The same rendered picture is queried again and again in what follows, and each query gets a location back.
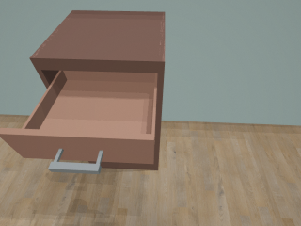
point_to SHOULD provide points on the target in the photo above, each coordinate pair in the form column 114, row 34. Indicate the handle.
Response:
column 71, row 167

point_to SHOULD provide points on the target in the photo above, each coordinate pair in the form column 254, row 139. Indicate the drawer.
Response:
column 85, row 112

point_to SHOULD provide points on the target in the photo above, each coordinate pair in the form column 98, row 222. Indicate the cabinet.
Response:
column 109, row 41

